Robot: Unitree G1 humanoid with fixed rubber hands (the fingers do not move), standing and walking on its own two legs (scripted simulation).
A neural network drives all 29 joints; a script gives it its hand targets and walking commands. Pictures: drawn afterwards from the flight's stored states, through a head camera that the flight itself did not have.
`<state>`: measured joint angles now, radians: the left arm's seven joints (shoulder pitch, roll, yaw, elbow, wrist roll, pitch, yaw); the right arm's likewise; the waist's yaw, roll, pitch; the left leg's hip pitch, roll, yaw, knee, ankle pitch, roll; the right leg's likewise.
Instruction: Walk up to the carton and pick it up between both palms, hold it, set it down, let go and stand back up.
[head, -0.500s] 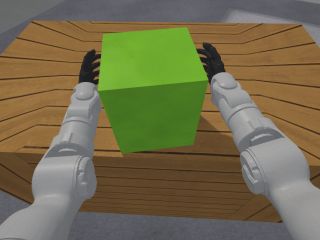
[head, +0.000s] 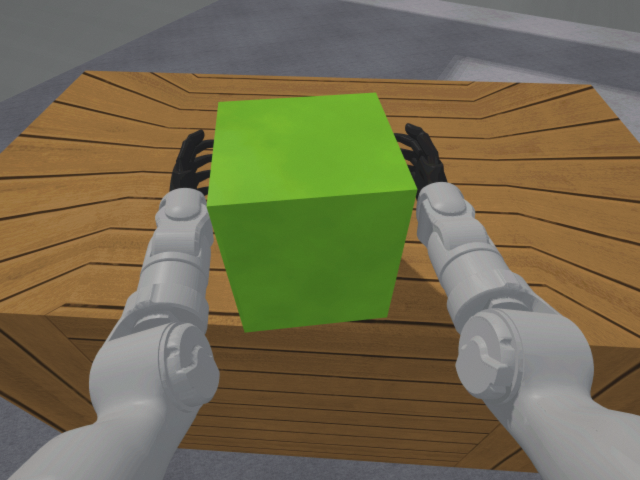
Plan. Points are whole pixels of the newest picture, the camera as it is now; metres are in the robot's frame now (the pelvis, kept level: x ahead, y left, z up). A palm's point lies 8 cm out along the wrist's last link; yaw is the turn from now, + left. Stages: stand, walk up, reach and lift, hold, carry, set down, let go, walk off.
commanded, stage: reach and lift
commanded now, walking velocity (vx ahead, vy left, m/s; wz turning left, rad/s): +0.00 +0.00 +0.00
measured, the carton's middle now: (308, 216) +0.44 +0.09 +0.09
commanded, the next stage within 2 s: none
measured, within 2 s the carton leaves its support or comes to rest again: leaves its support in 1.08 s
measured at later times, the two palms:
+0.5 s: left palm (184, 198) +0.40 +0.23 +0.15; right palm (428, 192) +0.43 -0.07 +0.15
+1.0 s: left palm (186, 197) +0.40 +0.23 +0.15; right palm (431, 194) +0.43 -0.07 +0.15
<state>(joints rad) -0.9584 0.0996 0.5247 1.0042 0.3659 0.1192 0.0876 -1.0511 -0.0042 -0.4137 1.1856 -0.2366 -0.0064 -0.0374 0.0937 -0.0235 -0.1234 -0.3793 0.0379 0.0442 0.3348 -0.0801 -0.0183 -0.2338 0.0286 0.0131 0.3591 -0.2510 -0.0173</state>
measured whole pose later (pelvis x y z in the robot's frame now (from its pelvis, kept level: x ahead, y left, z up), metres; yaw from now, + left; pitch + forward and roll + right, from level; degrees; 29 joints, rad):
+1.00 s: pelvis -0.01 +0.00 +0.00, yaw +0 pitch +5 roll +0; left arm -0.95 0.07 0.52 0.96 0.34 0.19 0.11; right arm -1.02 0.02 -0.52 1.19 -0.28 -0.01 -0.03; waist 0.09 -0.04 -0.12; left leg -0.34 0.04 0.04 0.33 -0.08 -0.02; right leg -0.20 0.03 0.01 0.36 -0.25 -0.02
